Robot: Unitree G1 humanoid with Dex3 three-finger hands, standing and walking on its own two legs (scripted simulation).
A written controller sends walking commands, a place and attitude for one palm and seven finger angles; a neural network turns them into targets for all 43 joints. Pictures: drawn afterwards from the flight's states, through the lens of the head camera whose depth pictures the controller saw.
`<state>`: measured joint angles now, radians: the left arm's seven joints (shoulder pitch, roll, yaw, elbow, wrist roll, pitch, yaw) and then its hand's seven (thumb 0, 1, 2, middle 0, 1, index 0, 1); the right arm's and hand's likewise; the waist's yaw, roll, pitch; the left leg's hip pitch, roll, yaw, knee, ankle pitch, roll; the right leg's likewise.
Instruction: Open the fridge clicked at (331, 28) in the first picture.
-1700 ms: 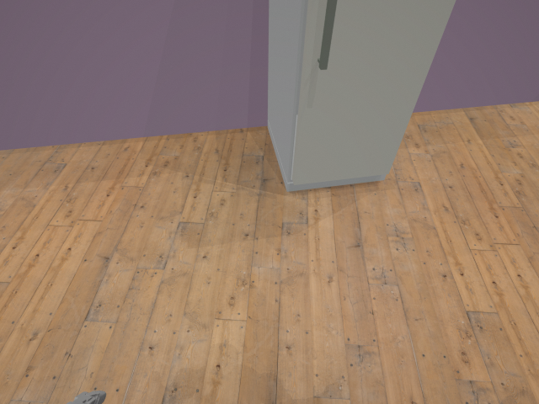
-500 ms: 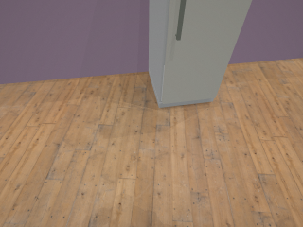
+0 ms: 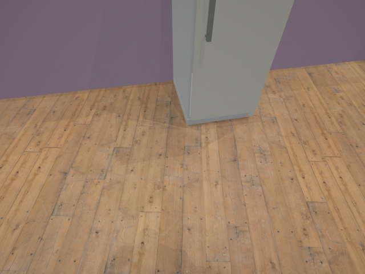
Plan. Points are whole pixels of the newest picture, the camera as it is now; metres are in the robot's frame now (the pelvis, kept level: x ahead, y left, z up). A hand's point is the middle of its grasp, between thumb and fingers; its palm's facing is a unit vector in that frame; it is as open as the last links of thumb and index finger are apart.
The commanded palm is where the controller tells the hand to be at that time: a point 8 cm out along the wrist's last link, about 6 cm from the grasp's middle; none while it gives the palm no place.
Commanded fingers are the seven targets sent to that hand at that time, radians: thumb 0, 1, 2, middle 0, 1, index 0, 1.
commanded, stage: walk to a spot facing it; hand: left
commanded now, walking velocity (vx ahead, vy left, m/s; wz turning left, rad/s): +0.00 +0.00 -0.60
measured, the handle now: out of the picture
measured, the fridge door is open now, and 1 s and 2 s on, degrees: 0 0 0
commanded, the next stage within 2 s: none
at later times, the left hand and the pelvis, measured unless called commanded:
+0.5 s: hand out of the picture +0.05 +0.16 -0.16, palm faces -0.15 -0.97 -0.21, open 7.3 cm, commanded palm none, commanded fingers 0.00 0.90 0.90 -0.20 -0.30 -0.20 -0.30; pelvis +0.01 -0.02 +0.00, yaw -14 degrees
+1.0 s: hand (154, 201) +0.35 +0.12 -0.16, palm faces -0.52 -0.83 -0.19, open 7.4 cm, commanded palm none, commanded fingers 0.00 0.90 0.90 -0.20 -0.30 -0.20 -0.30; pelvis +0.15 -0.01 +0.00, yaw -34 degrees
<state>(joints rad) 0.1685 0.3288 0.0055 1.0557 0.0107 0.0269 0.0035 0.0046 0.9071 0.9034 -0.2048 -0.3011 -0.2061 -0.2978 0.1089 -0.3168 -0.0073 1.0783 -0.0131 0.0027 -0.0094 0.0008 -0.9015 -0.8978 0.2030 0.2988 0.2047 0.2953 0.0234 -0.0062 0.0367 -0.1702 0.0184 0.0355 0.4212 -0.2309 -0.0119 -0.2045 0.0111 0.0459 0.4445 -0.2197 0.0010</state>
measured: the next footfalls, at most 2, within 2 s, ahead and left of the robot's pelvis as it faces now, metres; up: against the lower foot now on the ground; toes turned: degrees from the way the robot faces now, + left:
left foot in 0.68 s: +0.16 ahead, +0.10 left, +0.00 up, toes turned -19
right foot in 1.20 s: +0.26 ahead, -0.25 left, +0.00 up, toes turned -48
